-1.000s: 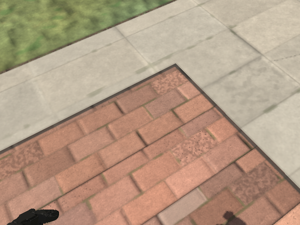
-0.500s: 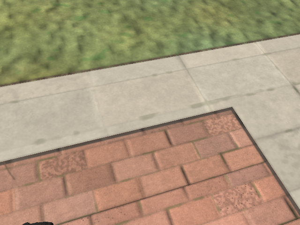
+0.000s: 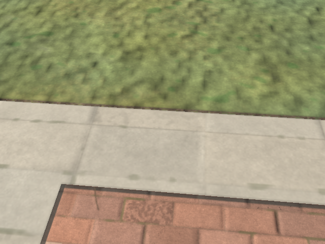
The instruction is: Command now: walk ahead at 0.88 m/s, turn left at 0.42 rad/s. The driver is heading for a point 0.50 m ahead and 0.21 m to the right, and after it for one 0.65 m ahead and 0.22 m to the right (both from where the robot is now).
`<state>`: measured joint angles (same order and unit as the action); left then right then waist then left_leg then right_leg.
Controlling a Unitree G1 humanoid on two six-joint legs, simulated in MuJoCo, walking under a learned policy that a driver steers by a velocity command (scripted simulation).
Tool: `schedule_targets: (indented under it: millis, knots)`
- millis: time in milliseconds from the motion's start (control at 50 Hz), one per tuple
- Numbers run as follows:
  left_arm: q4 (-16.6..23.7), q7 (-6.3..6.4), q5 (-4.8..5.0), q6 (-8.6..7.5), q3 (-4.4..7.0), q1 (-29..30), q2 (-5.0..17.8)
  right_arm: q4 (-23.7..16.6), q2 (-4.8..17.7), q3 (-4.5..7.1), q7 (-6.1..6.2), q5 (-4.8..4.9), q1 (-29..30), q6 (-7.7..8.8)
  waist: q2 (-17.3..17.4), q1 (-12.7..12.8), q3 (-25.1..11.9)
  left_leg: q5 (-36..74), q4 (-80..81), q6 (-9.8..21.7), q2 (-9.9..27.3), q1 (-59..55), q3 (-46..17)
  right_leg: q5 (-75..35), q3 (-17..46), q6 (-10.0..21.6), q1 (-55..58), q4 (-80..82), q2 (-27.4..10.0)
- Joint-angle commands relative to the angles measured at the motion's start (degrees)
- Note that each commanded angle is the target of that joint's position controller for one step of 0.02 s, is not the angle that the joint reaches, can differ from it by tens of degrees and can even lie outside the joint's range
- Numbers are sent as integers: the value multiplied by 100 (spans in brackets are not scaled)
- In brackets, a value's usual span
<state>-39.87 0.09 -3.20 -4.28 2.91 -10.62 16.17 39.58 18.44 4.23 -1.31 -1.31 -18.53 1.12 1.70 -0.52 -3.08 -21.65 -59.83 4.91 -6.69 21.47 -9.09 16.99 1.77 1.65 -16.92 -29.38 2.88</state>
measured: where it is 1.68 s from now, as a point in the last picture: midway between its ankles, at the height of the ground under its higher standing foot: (219, 150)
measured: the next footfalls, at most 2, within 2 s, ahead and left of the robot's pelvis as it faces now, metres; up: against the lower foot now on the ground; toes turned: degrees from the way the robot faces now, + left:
left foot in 0.30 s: +0.38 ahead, +0.14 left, +0.00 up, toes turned -5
right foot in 0.72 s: +0.77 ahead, -0.16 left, +0.00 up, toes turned -29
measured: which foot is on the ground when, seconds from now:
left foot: up 0.00-0.28, down 0.30-0.72, up 0.74-1.00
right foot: down 0.00-0.28, up 0.30-0.70, down 0.72-1.00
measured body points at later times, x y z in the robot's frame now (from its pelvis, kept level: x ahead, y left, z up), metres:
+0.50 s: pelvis +0.39 +0.02 +0.00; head +0.40 +0.01 +0.45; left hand +0.56 +0.27 -0.11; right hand +0.39 -0.28 -0.11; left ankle +0.34 +0.14 -0.74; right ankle +0.38 -0.10 -0.64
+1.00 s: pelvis +0.77 -0.13 +0.00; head +0.81 -0.17 +0.45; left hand +0.99 +0.05 -0.11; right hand +0.81 -0.45 -0.08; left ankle +0.99 -0.04 -0.67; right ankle +0.74 -0.14 -0.73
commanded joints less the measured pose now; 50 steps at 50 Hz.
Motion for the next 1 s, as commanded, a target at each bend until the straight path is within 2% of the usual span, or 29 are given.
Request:
schedule_targets:
  millis: [20, 100, 140, 180, 220, 260, 280, 300, 320, 340, 360, 380, 460, 500, 580, 620, 660, 680, 700, 720, 740, 760, 780, 800, 820, 860, 900, 940, 1000]
  knots:
    - [-86, -2, 35, -109, 168, -1014, 647, -620, 431, 8, -171, -203, 809, 166, -695, 468, 484, 474, -575, -34, 520, 2722, -69, 1858, 2386, 556, 1994, 1764, -1601]
    - [-524, -51, 235, -211, 113, -1545, 548, -930, 334, -128, -258, -257, 1549, 164, -932, 355, 834, 685, 98, -321, 749, 3108, 527, 111, 1975, 940, 1979, 2029, -1355]
    - [-540, -53, 242, -199, 102, -1469, 511, -1189, 193, -265, -312, -207, 2174, 217, -843, 396, 970, 1085, 1103, -477, 814, 2408, 871, -783, 1622, 978, 1289, 2239, -1145]
    - [-621, -47, 243, -191, 188, -1487, 825, -1297, 41, -369, -382, -115, 2404, 252, -996, 377, 948, 1298, 1904, -439, 619, 1039, 1177, -1881, 1351, 921, 527, 2490, -1135]
    - [-714, -87, 306, -180, 233, -1493, 1062, -1178, 193, -313, -285, -80, 2096, 255, -958, 145, 769, 1447, 2201, -295, 395, -139, 1262, -3357, 1202, 846, 348, 2243, -1258]
    - [-795, -95, 345, -194, 254, -1477, 1250, -726, 535, -128, -65, -108, 712, 264, -705, -607, -93, 1171, 2549, -140, 135, -1988, 1233, -5317, 815, 647, 363, 363, -1067]
    - [-755, -103, 363, -215, 258, -1366, 1263, -496, 784, -4, 71, -171, -208, 281, -609, -1122, -594, 1053, 2571, -73, 565, -3414, 902, -4608, 780, 541, -501, -1093, -825]
    - [-605, -103, 300, -241, 133, -1354, 688, -386, 1233, 134, 197, -321, -1177, 318, 215, -1369, -1424, -1136, 2852, 38, 2034, -4555, -640, -1561, 558, 514, -1427, -3136, -353]
    - [-374, -76, 482, -171, 16, -1815, 130, -434, 1448, 136, 214, -419, -1108, 298, 1143, -870, -2016, -2975, 4040, 307, 3480, -4635, -3311, 1098, 449, 516, -2296, -4704, -84]
    - [-336, -56, 394, -73, 111, -1302, 640, -437, 1080, 107, 228, -262, -489, 252, 756, -769, -1175, -3115, 4591, 365, 3166, -3751, -3610, 393, 382, 551, -2756, -4961, -283]
    - [-305, -103, 307, -5, 126, -991, 650, -390, 662, 7, 222, -201, -73, 265, 468, -549, -313, -2188, 4499, 336, 2890, -3022, -2480, -40, 307, 538, -2868, -4767, -576]
    - [-351, -166, 252, 51, 97, -907, 517, -301, 451, -37, 193, -186, 73, 298, 311, -383, 101, -1146, 4594, 312, 2634, -2445, -1714, -186, 271, 480, -2741, -4608, -732]
    - [-222, -345, 151, 376, 22, -612, 89, 113, 112, -122, 146, 24, -40, 496, 562, 87, 836, 612, 5116, 84, 2290, -1596, 82, -287, 204, 317, -2848, -4359, -1034]
    - [39, -415, 128, 420, -15, -36, 81, 261, -9, -147, 108, 34, -93, 567, 448, 143, 1045, 1611, 5304, 29, 2139, -1539, 860, -747, 64, 302, -3138, -4188, -1046]
    - [439, -571, 169, 375, -124, 809, 158, 459, 184, -107, 161, -4, 32, 645, 48, 275, 1307, 3319, 5624, -195, 1726, -1291, 2291, -1827, -659, 501, -2418, -2434, -859]
    - [537, -625, 189, 351, -170, 1040, 132, 557, 512, -62, 217, 7, -210, 648, 3, 264, 1157, 5471, 5387, -291, 1791, -1558, 2533, -2097, -1159, 745, -1561, -1701, -458]
    - [345, -553, 243, 359, -95, 471, 412, 547, 929, 41, 293, -10, -322, 536, 307, 608, 578, 8078, 4275, -373, 1905, -2304, 2546, -1614, -1449, 905, -820, -1621, 50]
    - [98, -491, 193, 334, -29, -378, 590, 492, 1087, 82, 331, -31, -146, 438, 359, 1051, 164, 8609, 3093, -338, 1984, -2248, 2452, -1336, -1307, 985, 80, -1498, 260]
    - [-299, -400, 121, 303, 107, -1650, 830, 420, 1149, 92, 347, -48, 49, 356, 308, 1582, -432, 8313, 1506, -274, 2028, -1890, 2261, -1386, -907, 1141, 1469, -1092, 349]
    - [-572, -235, 91, 298, 240, -2156, 1022, 464, 991, 72, 271, -18, 28, 330, -204, 1635, -543, 5130, -496, -369, 1468, -1066, 2318, -1792, -414, 1239, 2531, -348, 156]
    - [-481, -130, 74, 319, 371, -1593, 1662, 224, 143, -124, 199, -80, -444, 372, -1777, 655, -441, -1230, -2971, -593, 549, 942, 2046, -5265, 1171, 1397, 3624, -1129, -1188]
    - [-110, -112, 99, 325, 469, -1485, 1918, -110, 314, -186, 244, 180, -936, 385, -1341, 558, -2314, -1090, -4023, -563, 495, 1828, 721, -5473, 3289, 2487, 4796, -433, -2309]
    - [3, -49, 213, 348, 438, -1250, 1604, -98, 547, -193, 283, 108, -333, 422, -303, 665, -1949, -279, -3685, -557, 737, 1916, 574, -4515, 3349, 2283, 4006, 319, -2139]
    - [227, -152, 446, 152, 313, -711, 1245, -327, 721, -116, 302, 403, -24, 630, 85, 477, -1136, -455, -3177, -612, 754, 1866, 265, -3139, 3325, 2243, 2981, 924, -1978]
    - [207, -179, 497, 35, 226, -155, 1008, -209, 702, -95, 362, 402, 123, 626, 575, 132, -492, -186, -2723, -666, 1100, 1764, 305, -2882, 2890, 1976, 1939, 1104, -1873]
    - [254, -163, 338, -82, 163, 175, 850, -168, 704, -14, 382, 336, -50, 455, 404, -249, 84, -33, -2100, -753, 1397, 1096, 327, -3849, 2049, 1752, 465, 1216, -1613]
    - [92, -119, 397, -118, 112, 127, 666, -238, 416, -50, 372, 192, 133, 364, 168, -293, 309, 184, -929, -776, 1433, 831, 557, -4573, 1176, 1447, -221, 1288, -1113]
    - [-19, 7, 377, -83, 121, 19, 690, -353, 88, -134, 350, 87, 521, 363, -42, -165, 197, 890, 35, -827, 1167, 820, 887, -5521, 525, 1170, -174, 1194, -672]
    - [-160, 189, 424, 119, 114, -241, 626, -358, -105, -206, 226, 79, 1024, 431, -233, 183, -157, 2534, 1768, -870, 833, 609, 1081, -4962, 70, 733, 433, 992, -333]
